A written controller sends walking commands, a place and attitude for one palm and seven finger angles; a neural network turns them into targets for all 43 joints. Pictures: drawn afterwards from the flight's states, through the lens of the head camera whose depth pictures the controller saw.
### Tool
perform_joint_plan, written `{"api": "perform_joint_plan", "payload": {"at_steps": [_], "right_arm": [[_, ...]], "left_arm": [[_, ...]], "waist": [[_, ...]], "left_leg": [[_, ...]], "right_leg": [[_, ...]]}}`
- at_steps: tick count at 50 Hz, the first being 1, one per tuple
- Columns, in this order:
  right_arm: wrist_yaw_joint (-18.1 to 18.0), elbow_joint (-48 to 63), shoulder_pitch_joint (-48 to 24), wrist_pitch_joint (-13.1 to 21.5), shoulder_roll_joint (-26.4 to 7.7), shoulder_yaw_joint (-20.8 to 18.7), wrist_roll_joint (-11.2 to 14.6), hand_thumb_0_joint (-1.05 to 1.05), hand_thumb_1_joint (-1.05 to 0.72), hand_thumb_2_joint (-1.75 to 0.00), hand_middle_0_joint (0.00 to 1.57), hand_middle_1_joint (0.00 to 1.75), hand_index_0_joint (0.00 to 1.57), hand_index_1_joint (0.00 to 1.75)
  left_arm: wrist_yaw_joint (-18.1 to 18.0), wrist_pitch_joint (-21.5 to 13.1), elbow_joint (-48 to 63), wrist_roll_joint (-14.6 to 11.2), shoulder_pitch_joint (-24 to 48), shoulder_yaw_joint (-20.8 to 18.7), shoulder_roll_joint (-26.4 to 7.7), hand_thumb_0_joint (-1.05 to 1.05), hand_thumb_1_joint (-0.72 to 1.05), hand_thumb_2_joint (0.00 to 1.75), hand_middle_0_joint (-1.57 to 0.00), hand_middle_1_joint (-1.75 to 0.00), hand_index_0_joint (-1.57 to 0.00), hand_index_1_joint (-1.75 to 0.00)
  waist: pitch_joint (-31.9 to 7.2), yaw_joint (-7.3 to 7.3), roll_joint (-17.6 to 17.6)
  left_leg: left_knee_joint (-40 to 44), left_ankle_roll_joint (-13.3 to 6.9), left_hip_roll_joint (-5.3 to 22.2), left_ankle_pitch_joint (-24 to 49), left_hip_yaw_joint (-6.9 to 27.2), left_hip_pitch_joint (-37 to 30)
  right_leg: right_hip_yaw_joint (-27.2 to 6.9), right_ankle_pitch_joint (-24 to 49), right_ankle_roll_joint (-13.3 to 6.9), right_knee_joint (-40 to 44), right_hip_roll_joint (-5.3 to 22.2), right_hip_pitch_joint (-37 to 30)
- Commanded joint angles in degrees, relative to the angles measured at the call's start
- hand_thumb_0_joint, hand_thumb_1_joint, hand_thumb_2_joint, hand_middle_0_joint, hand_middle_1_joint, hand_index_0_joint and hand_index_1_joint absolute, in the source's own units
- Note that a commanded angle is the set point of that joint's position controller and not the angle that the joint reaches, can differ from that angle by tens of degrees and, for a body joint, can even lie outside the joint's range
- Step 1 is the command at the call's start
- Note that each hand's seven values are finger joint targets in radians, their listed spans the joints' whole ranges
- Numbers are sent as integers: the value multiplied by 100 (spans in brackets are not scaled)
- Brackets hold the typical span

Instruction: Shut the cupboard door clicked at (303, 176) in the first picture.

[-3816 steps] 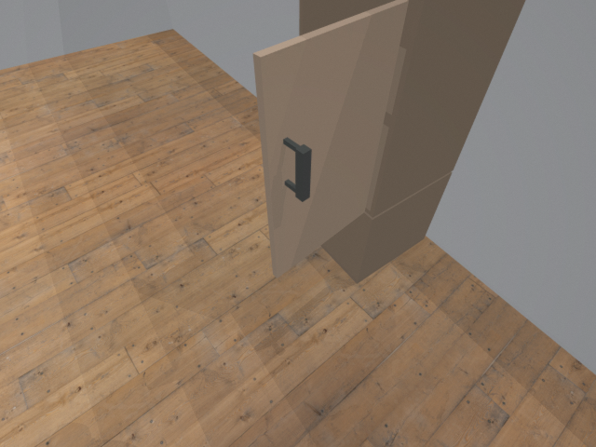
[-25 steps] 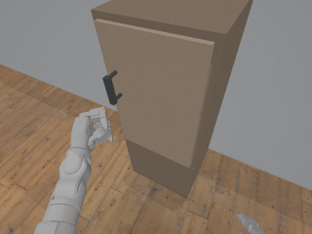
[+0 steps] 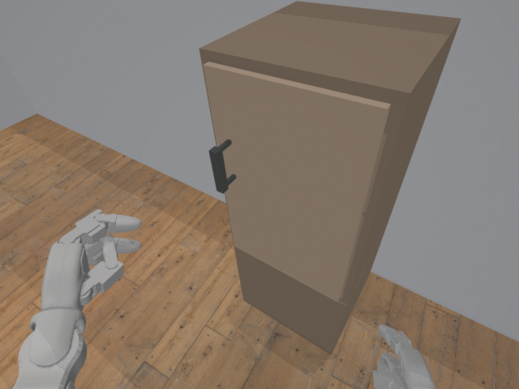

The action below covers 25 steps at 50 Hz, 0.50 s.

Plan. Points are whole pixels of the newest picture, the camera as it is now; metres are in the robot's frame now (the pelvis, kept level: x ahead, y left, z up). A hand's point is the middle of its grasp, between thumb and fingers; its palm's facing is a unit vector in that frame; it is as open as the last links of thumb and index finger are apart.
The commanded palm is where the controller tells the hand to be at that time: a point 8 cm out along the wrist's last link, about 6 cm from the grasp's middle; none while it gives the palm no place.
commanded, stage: draw the hand back to the body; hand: left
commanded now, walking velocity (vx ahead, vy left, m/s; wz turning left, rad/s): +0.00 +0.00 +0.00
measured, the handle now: (224, 166) +0.58 +0.16 +0.02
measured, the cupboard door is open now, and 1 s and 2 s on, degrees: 0 0 0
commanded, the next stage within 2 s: step back with the hand held close in 0.60 s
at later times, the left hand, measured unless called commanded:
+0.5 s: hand (49, 286) +0.19 +0.28 +0.15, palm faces +0.46 -0.80 -0.38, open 7.3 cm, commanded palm +0.14 +0.31 +0.17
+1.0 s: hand (46, 284) +0.19 +0.28 +0.15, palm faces +0.40 -0.79 -0.46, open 7.4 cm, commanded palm +0.13 +0.32 +0.17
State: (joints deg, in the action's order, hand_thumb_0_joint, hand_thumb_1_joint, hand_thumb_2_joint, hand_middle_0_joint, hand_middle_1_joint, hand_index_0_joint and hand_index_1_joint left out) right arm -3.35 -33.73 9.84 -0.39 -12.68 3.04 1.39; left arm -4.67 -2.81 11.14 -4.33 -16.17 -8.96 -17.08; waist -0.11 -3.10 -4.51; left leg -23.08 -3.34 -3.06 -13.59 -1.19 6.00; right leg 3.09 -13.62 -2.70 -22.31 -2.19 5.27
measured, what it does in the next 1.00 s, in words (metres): stands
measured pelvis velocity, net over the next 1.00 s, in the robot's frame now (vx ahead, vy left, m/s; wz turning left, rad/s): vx -0.01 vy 0.02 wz -0.01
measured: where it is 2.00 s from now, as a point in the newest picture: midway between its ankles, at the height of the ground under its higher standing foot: outside the picture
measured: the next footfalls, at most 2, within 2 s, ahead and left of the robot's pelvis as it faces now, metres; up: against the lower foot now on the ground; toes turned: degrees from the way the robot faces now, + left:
none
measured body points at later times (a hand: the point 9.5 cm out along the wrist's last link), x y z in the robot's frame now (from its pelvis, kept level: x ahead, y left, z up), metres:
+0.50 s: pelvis +0.00 +0.01 +0.00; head -0.02 -0.01 +0.45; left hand +0.16 +0.32 +0.17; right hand +0.19 -0.21 -0.09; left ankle -0.01 +0.08 -0.74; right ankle -0.01 -0.09 -0.74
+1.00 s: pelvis -0.01 +0.02 -0.01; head -0.02 +0.00 +0.44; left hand +0.16 +0.32 +0.18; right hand +0.16 -0.23 -0.10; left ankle -0.01 +0.08 -0.74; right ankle -0.01 -0.09 -0.74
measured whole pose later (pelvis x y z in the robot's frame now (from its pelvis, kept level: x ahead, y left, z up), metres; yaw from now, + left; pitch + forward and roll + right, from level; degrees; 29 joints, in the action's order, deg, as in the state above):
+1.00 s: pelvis -0.01 +0.02 -0.01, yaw -1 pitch +1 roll -1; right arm -4.2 -33.2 11.6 -1.2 -15.3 -1.1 1.3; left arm -6.8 -7.9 22.9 -4.4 -30.5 -21.2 -22.1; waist -2.1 -1.0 -4.3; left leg -28.5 -4.9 -3.6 -14.8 -2.5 14.7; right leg 2.3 -14.1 -1.1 -27.1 -1.3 13.8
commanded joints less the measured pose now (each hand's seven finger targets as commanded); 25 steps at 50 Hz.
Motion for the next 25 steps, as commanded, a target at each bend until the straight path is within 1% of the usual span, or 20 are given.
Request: {"api": "perform_joint_plan", "payload": {"at_steps": [1, 2, 4, 5, 7, 9, 11, 12, 13, 14, 15, 16, 17, 19, 20, 21, 22, 23, 24, 25], "right_arm": [[-53, 881, -732, 351, -579, -264, -22, 0, -90, -90, 20, 30, 20, 30], [-43, 887, -712, 363, -571, -288, -24, 0, -90, -90, 20, 30, 20, 30], [-45, 853, -737, 398, -600, -311, -31, 0, -90, -90, 20, 30, 20, 30], [-35, 866, -719, 404, -573, -310, -15, 0, -90, -90, 20, 30, 20, 30], [-24, 850, -707, 446, -589, -340, -11, 0, -90, -90, 20, 30, 20, 30], [-29, 817, -677, 525, -626, -365, -24, 0, -90, -90, 20, 30, 20, 30], [-21, 822, -650, 563, -612, -380, -3, 0, -90, -90, 20, 30, 20, 30], [-14, 782, -640, 584, -607, -375, -14, 0, -90, -90, 20, 30, 20, 30], [-14, 764, -614, 596, -638, -390, -11, 0, -90, -90, 20, 30, 20, 30], [-23, 745, -622, 618, -672, -410, -9, 0, -90, -90, 20, 30, 20, 30], [-29, 741, -596, 621, -688, -411, -4, 0, -90, -90, 20, 30, 20, 30], [-43, 736, -593, 635, -700, -415, -16, 0, -90, -90, 20, 30, 20, 30], [-56, 728, -587, 641, -696, -422, -17, 0, -90, -90, 20, 30, 20, 30], [-77, 729, -623, 661, -712, -426, -20, 0, -90, -90, 20, 30, 20, 30], [-78, 745, -619, 672, -692, -422, -21, 0, -90, -90, 20, 30, 20, 30], [-81, 738, -643, 685, -675, -409, -28, 0, -90, -90, 20, 30, 20, 30], [-80, 736, -649, 695, -653, -405, -23, 0, -90, -90, 20, 30, 20, 30], [-75, 736, -633, 707, -658, -394, -29, 0, -90, -90, 20, 30, 20, 30], [-78, 708, -645, 718, -676, -397, -43, 0, -90, -90, 20, 30, 20, 30], [-69, 724, -653, 726, -635, -383, -28, 0, -90, -90, 20, 30, 20, 30]], "left_arm": [[-97, -395, 1686, -8, 451, -960, -1114, 0, 90, 90, -47, -60, -47, -60], [-109, -398, 1774, -24, 295, -1071, -1150, 0, 90, 90, -45, -57, -45, -57], [-108, -371, 1836, -29, -19, -1270, -1249, 0, 90, 90, -39, -51, -39, -51], [-113, -385, 1972, -39, -81, -1251, -1199, 0, 90, 90, -36, -48, -36, -48], [-148, -417, 2170, -33, -232, -1471, -1332, 0, 90, 90, -31, -42, -31, -42], [-175, -442, 2282, -50, -525, -1757, -1513, 0, 90, 90, -25, -36, -25, -36], [-193, -466, 2420, -58, -685, -1887, -1548, 0, 90, 90, -20, -30, -20, -30], [-183, -469, 2314, -34, -684, -1676, -1327, 0, 90, 90, -20, -30, -20, -30], [-186, -449, 2205, -28, -640, -1587, -1245, 0, 90, 90, -20, -30, -20, -30], [-178, -431, 2114, -12, -608, -1488, -1153, 0, 90, 90, -20, -30, -20, -30], [-194, -433, 2139, 8, -454, -1423, -1144, 0, 90, 90, -20, -30, -20, -30], [-219, -442, 2109, 9, -364, -1491, -1219, 0, 90, 90, -20, -30, -20, -30], [-235, -454, 2071, 19, -372, -1503, -1226, 0, 90, 90, -20, -30, -20, -30], [-237, -467, 2094, 6, -365, -1564, -1302, 0, 90, 90, -20, -30, -20, -30], [-252, -500, 2195, 13, -354, -1589, -1333, 0, 90, 90, -20, -30, -20, -30], [-256, -514, 2207, 10, -390, -1639, -1377, 0, 90, 90, -20, -30, -20, -30], [-256, -528, 2276, 18, -406, -1613, -1343, 0, 90, 90, -20, -30, -20, -30], [-268, -527, 2309, 13, -430, -1702, -1423, 0, 90, 90, -20, -30, -20, -30], [-268, -518, 2337, 15, -459, -1771, -1500, 0, 90, 90, -20, -30, -20, -30], [-256, -528, 2399, 15, -440, -1671, -1384, 0, 90, 90, -20, -30, -20, -30]], "waist": [[-703, 30, 146], [-713, 28, 274], [-603, -3, 117], [-554, 18, 125], [-540, -2, -9], [-583, -49, -32], [-556, -47, -55], [-393, 1, -63], [-288, 29, 86], [-215, 50, 114], [-153, 78, 7], [-135, 65, 123], [-188, 57, 226], [-244, 27, 250], [-400, 8, 234], [-424, -20, 211], [-406, -16, 83], [-453, -43, -52], [-484, -59, 0], [-443, -30, -120]], "left_leg": [[264, 199, 378, 1578, 279, -157], [238, 203, 391, 1660, 285, -146], [228, 202, 401, 1662, 269, -103], [237, 227, 412, 1649, 300, -89], [234, 253, 429, 1637, 321, -59], [222, 262, 446, 1709, 353, -18], [214, 298, 466, 1731, 364, 0], [229, 302, 459, 1654, 368, 29], [247, 298, 477, 1573, 392, 32], [266, 277, 487, 1489, 382, 25], [303, 293, 492, 1347, 405, 28], [340, 284, 485, 1143, 437, 69], [349, 264, 471, 1056, 429, 71], [360, 234, 464, 948, 437, 68], [358, 236, 448, 971, 428, 61], [361, 236, 437, 955, 431, 77], [346, 242, 435, 1023, 406, 73], [347, 263, 427, 1084, 422, 110], [323, 269, 436, 1150, 421, 139], [315, 287, 440, 1233, 414, 104]], "right_leg": [[-237, 1410, 117, 245, 240, -197], [-236, 1466, 123, 229, 242, -216], [-240, 1455, 131, 272, 230, -146], [-235, 1381, 126, 248, 247, -139], [-222, 1290, 119, 232, 236, -111], [-217, 1311, 120, 241, 221, -148], [-191, 1245, 125, 192, 236, -119], [-189, 1166, 122, 205, 239, -1], [-177, 1086, 132, 219, 231, 107], [-190, 1020, 137, 267, 221, 177], [-198, 872, 134, 257, 237, 218], [-183, 742, 136, 267, 238, 239], [-179, 690, 131, 264, 232, 210], [-210, 639, 127, 303, 231, 165], [-214, 656, 118, 261, 252, 43], [-214, 658, 114, 253, 248, 13], [-219, 726, 106, 245, 246, -3], [-221, 787, 97, 223, 246, -75], [-233, 854, 92, 248, 233, -131], [-236, 890, 89, 226, 249, -98]]}}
